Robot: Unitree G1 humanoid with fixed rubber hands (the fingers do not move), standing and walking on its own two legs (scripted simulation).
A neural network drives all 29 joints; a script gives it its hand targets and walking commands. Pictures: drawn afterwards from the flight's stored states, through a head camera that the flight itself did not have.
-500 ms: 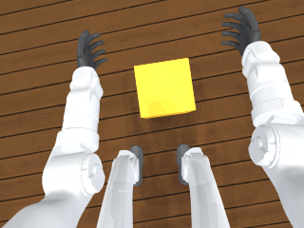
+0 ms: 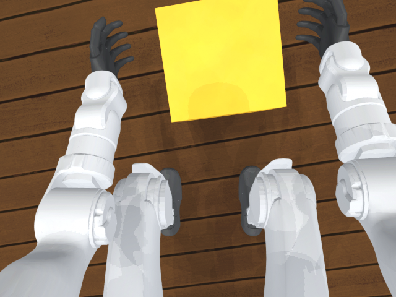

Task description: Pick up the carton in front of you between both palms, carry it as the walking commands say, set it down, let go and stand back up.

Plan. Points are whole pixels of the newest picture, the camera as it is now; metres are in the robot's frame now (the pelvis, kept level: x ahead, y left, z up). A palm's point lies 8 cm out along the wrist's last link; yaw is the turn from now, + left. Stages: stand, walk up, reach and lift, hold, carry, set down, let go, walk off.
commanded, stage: reach and lift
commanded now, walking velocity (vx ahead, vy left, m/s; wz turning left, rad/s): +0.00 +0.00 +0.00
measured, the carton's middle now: (219, 71) +0.50 -0.05 -0.30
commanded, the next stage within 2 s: none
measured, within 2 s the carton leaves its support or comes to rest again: leaves its support in 1.08 s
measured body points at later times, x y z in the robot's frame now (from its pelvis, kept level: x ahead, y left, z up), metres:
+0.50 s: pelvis +0.00 +0.00 -0.06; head +0.35 -0.04 +0.21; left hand +0.53 +0.15 -0.22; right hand +0.52 -0.21 -0.25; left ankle +0.12 +0.13 -0.39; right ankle +0.11 -0.12 -0.39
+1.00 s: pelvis -0.01 +0.01 -0.05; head +0.35 -0.04 +0.22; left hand +0.53 +0.11 -0.22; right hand +0.53 -0.20 -0.23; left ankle +0.12 +0.13 -0.39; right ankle +0.11 -0.12 -0.39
